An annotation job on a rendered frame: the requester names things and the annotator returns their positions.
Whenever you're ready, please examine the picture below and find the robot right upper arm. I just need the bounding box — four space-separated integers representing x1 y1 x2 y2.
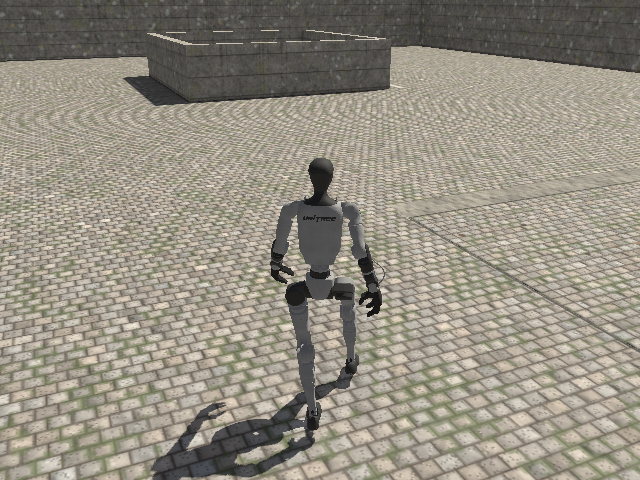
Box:
341 201 367 259

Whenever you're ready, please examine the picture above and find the left robot hand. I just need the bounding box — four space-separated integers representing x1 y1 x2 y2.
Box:
271 265 294 284

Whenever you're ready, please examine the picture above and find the humanoid robot torso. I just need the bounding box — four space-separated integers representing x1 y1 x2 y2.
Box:
297 196 344 300

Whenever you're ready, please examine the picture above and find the left robot forearm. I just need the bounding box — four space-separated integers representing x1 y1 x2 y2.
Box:
270 239 285 270

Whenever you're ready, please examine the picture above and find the right robot hand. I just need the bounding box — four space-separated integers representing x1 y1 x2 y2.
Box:
359 289 382 317

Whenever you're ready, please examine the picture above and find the right robot forearm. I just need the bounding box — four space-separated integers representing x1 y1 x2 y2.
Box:
358 243 380 293

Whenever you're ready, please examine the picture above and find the robot left upper arm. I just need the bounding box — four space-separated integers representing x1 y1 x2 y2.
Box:
273 201 300 255

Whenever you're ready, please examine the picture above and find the left robot foot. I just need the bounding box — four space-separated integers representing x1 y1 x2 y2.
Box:
306 402 322 430

